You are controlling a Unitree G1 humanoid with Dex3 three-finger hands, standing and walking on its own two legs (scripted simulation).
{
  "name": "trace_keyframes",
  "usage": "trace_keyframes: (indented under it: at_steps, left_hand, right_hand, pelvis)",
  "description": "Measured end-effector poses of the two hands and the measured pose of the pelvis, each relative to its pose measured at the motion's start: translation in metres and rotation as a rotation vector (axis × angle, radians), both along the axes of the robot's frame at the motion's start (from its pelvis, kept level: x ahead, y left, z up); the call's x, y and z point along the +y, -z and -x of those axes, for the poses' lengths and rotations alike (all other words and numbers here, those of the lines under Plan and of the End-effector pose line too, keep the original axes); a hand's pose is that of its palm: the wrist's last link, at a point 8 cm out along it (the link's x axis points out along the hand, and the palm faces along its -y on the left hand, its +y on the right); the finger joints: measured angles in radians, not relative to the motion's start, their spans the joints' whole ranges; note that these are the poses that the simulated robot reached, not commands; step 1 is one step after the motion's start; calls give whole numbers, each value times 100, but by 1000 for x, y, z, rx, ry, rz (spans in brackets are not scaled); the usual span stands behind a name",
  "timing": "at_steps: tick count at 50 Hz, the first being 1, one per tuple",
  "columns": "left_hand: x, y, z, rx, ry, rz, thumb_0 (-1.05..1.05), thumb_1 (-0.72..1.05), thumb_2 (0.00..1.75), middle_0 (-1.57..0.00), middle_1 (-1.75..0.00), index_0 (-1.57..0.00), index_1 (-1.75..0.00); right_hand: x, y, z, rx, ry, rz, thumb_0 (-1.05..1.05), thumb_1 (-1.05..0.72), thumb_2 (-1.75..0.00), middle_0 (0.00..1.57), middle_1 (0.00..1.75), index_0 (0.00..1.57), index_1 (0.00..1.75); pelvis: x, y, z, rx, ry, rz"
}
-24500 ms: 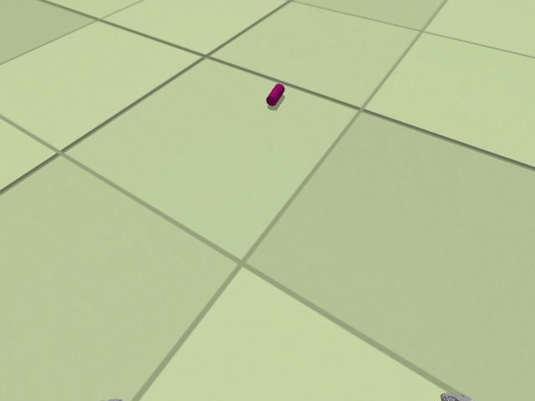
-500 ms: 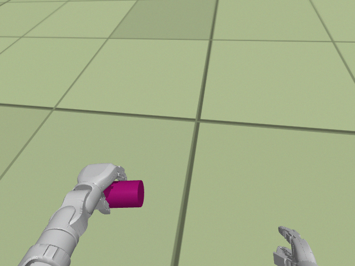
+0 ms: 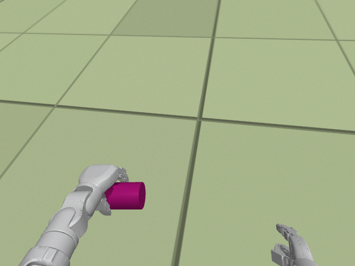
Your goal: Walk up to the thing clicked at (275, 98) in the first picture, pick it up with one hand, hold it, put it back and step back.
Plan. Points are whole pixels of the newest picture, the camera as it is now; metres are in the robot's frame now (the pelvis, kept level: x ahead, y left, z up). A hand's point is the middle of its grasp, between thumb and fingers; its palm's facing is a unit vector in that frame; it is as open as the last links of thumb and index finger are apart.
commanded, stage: hold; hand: left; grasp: from above
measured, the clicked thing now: (114, 195) +0.29 +0.20 -0.07
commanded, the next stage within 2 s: crouch in 0.22 s
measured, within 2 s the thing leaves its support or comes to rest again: neither
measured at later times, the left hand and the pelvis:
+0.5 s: hand (105, 190) +0.30 +0.22 -0.05, palm faces -0.47 -0.04 -0.88, open 9.5 cm; pelvis +0.01 +0.00 +0.00, yaw +0 degrees
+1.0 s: hand (125, 198) +0.36 +0.23 -0.26, palm faces -0.41 +0.07 -0.91, open 9.6 cm; pelvis -0.05 +0.01 -0.16, yaw +1 degrees
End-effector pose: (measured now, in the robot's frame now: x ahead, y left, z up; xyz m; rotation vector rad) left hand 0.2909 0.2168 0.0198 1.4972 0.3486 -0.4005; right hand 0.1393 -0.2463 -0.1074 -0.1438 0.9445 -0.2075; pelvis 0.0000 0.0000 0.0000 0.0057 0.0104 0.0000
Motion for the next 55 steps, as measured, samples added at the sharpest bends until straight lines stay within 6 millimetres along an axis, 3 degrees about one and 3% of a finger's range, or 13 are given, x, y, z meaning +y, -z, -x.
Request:
trace_keyframes:
  at_steps: [13, 23, 28, 33, 38, 46, 55]
  left_hand:
    - [4, -6, -15, -14, -17, -4, 0, 12, 25, -80, -35, -82, -33]
    - [7, 8, -14, 17, -15, 0, 0, 13, 25, -79, -36, -81, -33]
    - [9, 25, -15, 4, -15, -7, 0, 13, 25, -79, -35, -82, -32]
    - [10, 56, -19, 0, -1, -37, 0, 13, 24, -80, -34, -82, -31]
    - [10, 100, -31, -26, 23, -71, 0, 12, 26, -80, -35, -82, -32]
    - [11, 182, -61, -62, 21, -105, 0, 12, 27, -79, -37, -81, -34]
    - [15, 270, -85, -58, -8, -110, 0, 10, 32, -77, -39, -78, -37]
  right_hand:
    - [-1, -1, -2, 14, 23, -4, 1, -91, -90, 20, 30, 20, 30]
    - [-2, -1, -6, 30, 12, 6, 1, -90, -90, 20, 30, 20, 30]
    - [-4, 4, -3, 56, 5, 16, 1, -90, -90, 20, 30, 20, 30]
    - [-10, 17, 8, 102, -6, 39, 1, -90, -90, 20, 30, 20, 30]
    - [-22, 46, 30, 155, -5, 80, 1, -90, -90, 20, 30, 20, 30]
    - [-35, 115, 93, 279, 37, 140, 1, -90, -90, 20, 30, 20, 30]
    - [-23, 199, 165, 417, 94, 137, 1, -90, -90, 20, 30, 20, 30]
  pelvis:
    - [2, -1, -9, 3, 2, 2]
    - [2, -1, -12, 16, -4, 3]
    - [1, 4, -10, 49, -12, 4]
    - [0, 18, -3, 118, -23, 10]
    - [0, 49, 9, 225, -31, 23]
    - [4, 119, 34, 390, -28, 43]
    - [10, 199, 58, 518, -24, 61]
